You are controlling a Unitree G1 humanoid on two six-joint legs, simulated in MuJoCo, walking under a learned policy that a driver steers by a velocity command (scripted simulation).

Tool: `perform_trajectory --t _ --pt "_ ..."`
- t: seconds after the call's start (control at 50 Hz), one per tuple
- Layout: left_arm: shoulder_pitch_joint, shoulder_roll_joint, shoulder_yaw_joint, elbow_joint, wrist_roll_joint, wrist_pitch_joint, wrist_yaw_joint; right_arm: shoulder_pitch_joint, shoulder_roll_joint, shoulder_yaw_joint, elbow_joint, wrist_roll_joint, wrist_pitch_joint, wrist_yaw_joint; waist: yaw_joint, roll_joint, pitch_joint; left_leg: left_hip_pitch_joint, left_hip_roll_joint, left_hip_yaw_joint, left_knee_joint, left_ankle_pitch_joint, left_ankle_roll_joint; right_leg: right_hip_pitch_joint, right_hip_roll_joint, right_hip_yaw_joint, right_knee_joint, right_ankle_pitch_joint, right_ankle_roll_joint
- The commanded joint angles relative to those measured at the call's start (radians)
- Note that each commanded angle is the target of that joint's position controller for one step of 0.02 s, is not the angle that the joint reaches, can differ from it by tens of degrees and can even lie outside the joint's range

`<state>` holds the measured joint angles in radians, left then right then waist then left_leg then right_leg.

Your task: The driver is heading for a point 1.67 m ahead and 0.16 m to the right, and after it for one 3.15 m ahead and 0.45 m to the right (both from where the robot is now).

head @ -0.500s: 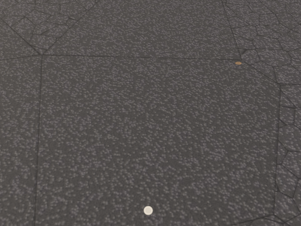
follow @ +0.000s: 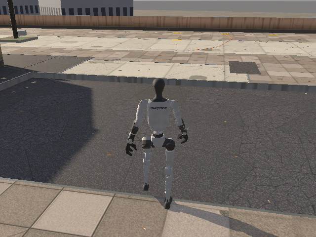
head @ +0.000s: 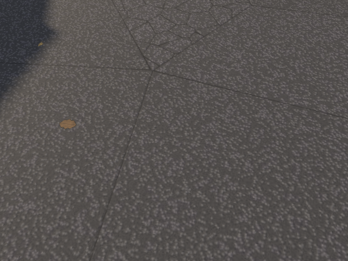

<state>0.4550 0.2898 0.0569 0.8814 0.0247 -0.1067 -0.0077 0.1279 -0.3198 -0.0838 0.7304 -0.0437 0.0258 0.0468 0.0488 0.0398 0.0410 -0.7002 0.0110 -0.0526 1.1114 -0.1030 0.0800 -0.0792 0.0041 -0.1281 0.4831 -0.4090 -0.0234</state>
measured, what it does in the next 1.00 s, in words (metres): goes down: left foot 0.16 m lower, then right foot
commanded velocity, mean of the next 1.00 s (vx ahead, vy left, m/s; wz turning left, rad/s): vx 0.11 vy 0.00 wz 0.20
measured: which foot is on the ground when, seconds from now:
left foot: up 0.00-0.22, down 0.24-0.72, up 0.74-1.00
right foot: down 0.00-0.24, up 0.26-0.68, down 0.70-1.00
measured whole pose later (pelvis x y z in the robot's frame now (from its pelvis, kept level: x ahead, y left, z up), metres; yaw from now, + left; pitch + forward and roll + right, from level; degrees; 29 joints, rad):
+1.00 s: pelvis +0.29 +0.01 -0.15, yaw +8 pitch +2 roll +1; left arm 0.23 0.28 0.09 0.80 0.02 0.05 -0.01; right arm 0.18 -0.26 -0.04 0.79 -0.01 0.02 -0.02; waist 0.03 -0.02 0.05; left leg -0.32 -0.08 -0.05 0.65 -0.41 0.01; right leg -0.35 0.07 0.17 0.48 -0.15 -0.02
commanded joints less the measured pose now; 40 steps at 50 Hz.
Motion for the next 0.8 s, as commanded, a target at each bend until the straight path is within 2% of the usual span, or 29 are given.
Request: perform_trajectory --t 0.02,0.04,0.06,0.08,0.14,0.18,0.2,0.22,0.24,0.26,0.28,0.3,0.32,0.34,0.36,0.38,0.4,0.42,0.48,0.52,0.56,0.6,0.64,0.68,0.7,0.72,0.74,0.76,0.8 --pt "0.050 0.064 0.007 -0.026 0.009 -0.045 0.004 -0.192 -0.025 -0.006 -0.097 0.007 -0.027 0.003 0.040 -0.142 0.099 -0.182 -0.002 0.048 -0.179 0.195 -0.002 0.076 -0.194 0.138 -0.186 0.323 -0.095" --pt "0.037 0.076 0.012 -0.018 0.014 -0.051 0.009 -0.222 -0.016 -0.001 -0.111 0.011 -0.030 0.009 0.020 -0.123 0.117 -0.112 0.001 0.052 -0.306 0.324 -0.009 0.005 -0.175 0.105 -0.172 0.213 -0.081" --pt "0.037 0.059 0.005 -0.016 0.012 -0.050 0.010 -0.223 0.012 0.009 -0.109 0.005 -0.035 0.019 0.018 -0.100 0.094 -0.016 -0.005 0.076 -0.380 0.465 -0.005 -0.022 -0.162 0.069 -0.142 0.178 -0.073" --pt "0.008 0.056 0.004 -0.022 0.010 -0.052 0.012 -0.213 0.040 0.020 -0.095 0.011 -0.041 0.028 0.003 -0.085 0.077 0.123 -0.010 0.093 -0.464 0.616 -0.001 -0.109 -0.152 0.030 -0.103 0.106 -0.060" --pt "-0.025 0.051 -0.002 -0.023 -0.003 -0.030 0.030 -0.149 0.036 0.026 -0.032 0.014 -0.040 0.043 -0.024 -0.061 0.056 0.367 -0.019 0.124 -0.571 0.780 -0.015 -0.213 -0.148 -0.036 0.069 0.039 -0.038" --pt "0.031 0.046 -0.006 0.003 0.005 0.004 0.046 -0.099 0.018 0.024 0.020 -0.005 -0.035 0.021 -0.027 -0.031 0.049 0.388 -0.018 0.143 -0.658 0.727 -0.033 -0.110 -0.143 -0.051 0.302 0.091 -0.039" --pt "0.054 0.057 -0.005 0.014 0.015 0.024 0.054 0.006 0.011 0.021 0.070 -0.024 -0.037 0.001 -0.058 -0.025 0.022 0.422 -0.027 0.151 -0.743 0.698 -0.031 -0.026 -0.127 -0.050 0.488 0.177 -0.047" --pt "0.058 0.069 -0.001 0.021 0.014 0.044 0.063 0.171 -0.004 0.012 0.135 -0.043 -0.038 -0.016 -0.114 -0.046 -0.025 0.538 -0.029 0.149 -0.827 0.692 -0.012 -0.020 -0.113 -0.055 0.728 0.262 -0.051" --pt "0.023 0.091 0.012 0.023 -0.021 0.063 0.060 0.344 -0.041 -0.009 0.194 -0.068 -0.046 -0.034 -0.220 0.015 -0.061 0.780 0.026 0.084 -0.955 0.791 0.055 -0.197 -0.050 -0.096 1.124 0.029 -0.029" --pt "0.079 0.050 0.013 0.017 -0.022 0.070 0.055 0.409 -0.169 -0.036 0.223 -0.045 -0.056 -0.040 -0.175 0.138 -0.094 1.055 0.136 0.012 -0.641 1.298 0.060 -0.541 0.029 -0.072 1.458 -0.544 -0.014" --pt "0.203 0.025 -0.007 -0.044 -0.054 0.078 0.051 0.401 -0.228 -0.044 0.168 0.010 -0.064 -0.026 -0.104 0.164 -0.345 1.453 0.394 -0.230 -0.322 1.658 0.207 -0.879 -0.021 0.108 1.514 -0.511 0.003" --pt "0.102 0.074 -0.012 -0.064 -0.027 0.082 0.060 0.350 -0.185 -0.043 0.117 0.046 -0.051 -0.022 -0.161 0.018 -0.441 1.376 0.411 -0.310 -0.429 1.490 0.255 -0.896 -0.087 0.126 1.491 -0.359 0.009" --pt "0.027 0.081 -0.014 -0.087 -0.002 0.089 0.059 0.245 -0.151 -0.034 0.080 0.051 -0.037 -0.037 -0.120 -0.052 -0.393 1.192 0.398 -0.359 -0.539 1.089 0.325 -0.902 -0.077 0.134 1.482 -0.240 0.021" --pt "-0.016 0.072 -0.019 -0.098 0.028 0.083 0.052 0.155 -0.113 -0.018 0.055 0.050 -0.039 -0.064 -0.069 -0.055 -0.372 0.989 0.403 -0.418 -0.653 0.666 0.334 -0.859 -0.107 0.184 1.281 -0.024 0.032" --pt "-0.058 0.101 -0.008 -0.099 0.028 0.101 0.046 0.076 -0.069 0.001 0.043 0.055 -0.048 -0.071 -0.017 -0.106 -0.230 0.691 0.338 -0.353 -0.750 0.680 0.312 -0.705 -0.121 0.185 1.049 0.046 0.062" --pt "-0.116 0.089 -0.007 -0.116 0.027 0.120 0.045 0.082 -0.072 0.002 0.072 0.046 -0.055 -0.068 -0.006 -0.071 -0.136 0.502 0.274 -0.305 -0.769 0.725 0.289 -0.590 -0.110 0.186 0.900 0.062 0.084" --pt "-0.134 0.081 -0.008 -0.119 0.025 0.126 0.046 0.117 -0.078 -0.002 0.086 0.034 -0.061 -0.064 -0.012 -0.084 -0.125 0.466 0.228 -0.280 -0.754 0.792 0.264 -0.534 -0.103 0.188 0.814 0.074 0.089" --pt "-0.139 0.056 -0.015 -0.123 0.016 0.129 0.046 0.139 -0.085 -0.005 0.091 0.034 -0.064 -0.063 -0.016 -0.059 -0.165 0.473 0.209 -0.269 -0.734 0.840 0.248 -0.503 -0.095 0.188 0.759 0.105 0.086" --pt "-0.172 0.023 -0.022 -0.144 0.002 0.120 0.045 0.155 -0.062 -0.007 0.091 0.044 -0.055 -0.058 -0.026 -0.027 -0.246 0.551 0.156 -0.223 -0.685 0.820 0.175 -0.485 -0.087 0.202 0.596 0.220 0.056" --pt "-0.239 0.008 -0.024 -0.153 0.002 0.123 0.040 0.181 -0.020 0.006 0.099 0.042 -0.049 -0.060 -0.057 0.006 -0.204 0.531 0.127 -0.193 -0.709 0.703 0.111 -0.450 -0.078 0.189 0.491 0.284 0.041" --pt "-0.275 -0.006 -0.027 -0.152 -0.004 0.129 0.034 0.192 0.004 0.019 0.108 0.034 -0.047 -0.057 -0.070 0.023 -0.163 0.494 0.117 -0.175 -0.745 0.576 0.082 -0.381 -0.071 0.180 0.397 0.299 0.033" --pt "-0.293 -0.015 -0.028 -0.142 -0.012 0.135 0.028 0.195 0.019 0.034 0.117 0.020 -0.045 -0.051 -0.074 0.035 -0.114 0.426 0.121 -0.160 -0.781 0.419 0.076 -0.272 -0.055 0.171 0.295 0.250 0.029" --pt "-0.287 -0.012 -0.024 -0.128 -0.015 0.136 0.020 0.196 0.004 0.040 0.120 0.005 -0.041 -0.048 -0.073 0.048 -0.066 0.380 0.143 -0.180 -0.792 0.235 0.084 -0.185 -0.030 0.160 0.201 0.164 0.013" --pt "-0.278 0.004 -0.018 -0.126 -0.005 0.126 0.019 0.198 -0.030 0.035 0.120 0.003 -0.034 -0.058 -0.052 0.010 -0.005 0.356 0.130 -0.183 -0.750 0.068 0.065 -0.113 -0.025 0.170 -0.006 0.199 -0.011" --pt "-0.266 0.032 -0.010 -0.128 0.003 0.113 0.023 0.227 -0.033 0.034 0.119 -0.001 -0.036 -0.064 -0.062 -0.029 -0.006 0.354 0.106 -0.175 -0.711 0.020 0.041 -0.067 -0.075 0.236 -0.057 0.286 -0.022" --pt "-0.254 0.100 0.003 -0.135 0.015 0.098 0.027 0.293 -0.018 0.031 0.110 0.003 -0.042 -0.070 -0.112 -0.150 -0.034 0.316 0.031 -0.104 -0.610 -0.073 0.012 0.007 -0.206 0.383 -0.030 0.605 -0.059" --pt "-0.263 0.122 0.015 -0.130 -0.008 0.102 0.022 0.284 -0.006 0.033 0.115 0.024 -0.034 -0.075 -0.102 -0.225 -0.072 0.348 -0.048 -0.008 -0.586 -0.211 -0.015 -0.058 -0.277 0.488 -0.065 0.687 -0.152" --pt "-0.251 0.110 0.018 -0.132 -0.015 0.104 0.013 0.220 -0.025 0.028 0.100 0.019 -0.026 -0.078 -0.076 -0.208 -0.060 0.374 -0.060 0.028 -0.529 -0.261 -0.032 -0.109 -0.288 0.546 -0.096 0.665 -0.184" --pt "-0.244 0.126 0.030 -0.135 -0.010 0.113 0.004 0.157 -0.015 0.023 0.070 0.023 -0.016 -0.069 -0.060 -0.212 -0.065 0.339 -0.091 0.043 -0.442 -0.354 -0.041 -0.123 -0.257 0.571 -0.129 0.550 -0.197"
